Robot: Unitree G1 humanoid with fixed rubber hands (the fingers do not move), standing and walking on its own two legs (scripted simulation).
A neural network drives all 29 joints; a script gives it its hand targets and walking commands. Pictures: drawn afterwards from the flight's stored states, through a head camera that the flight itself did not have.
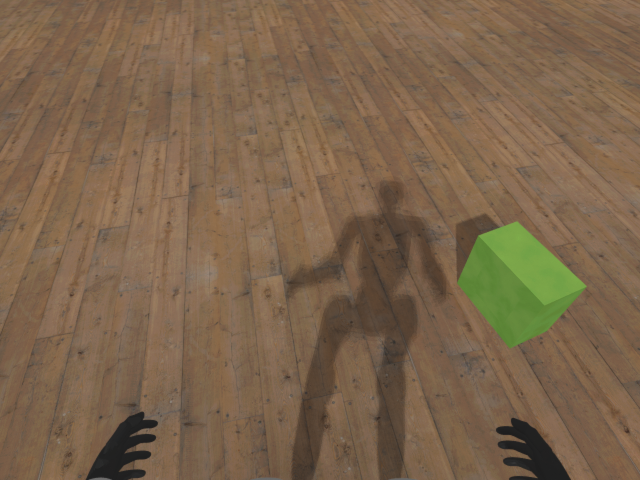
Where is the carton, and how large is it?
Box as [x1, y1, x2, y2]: [457, 222, 586, 347]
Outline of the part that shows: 517,222 478,235 457,282 509,347 545,331 586,286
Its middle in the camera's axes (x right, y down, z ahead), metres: +0.66 +0.16 +1.30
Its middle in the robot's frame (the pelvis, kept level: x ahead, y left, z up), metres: +0.79 -0.63 -0.61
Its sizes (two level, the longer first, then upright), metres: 0.293 0.164 0.275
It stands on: the floor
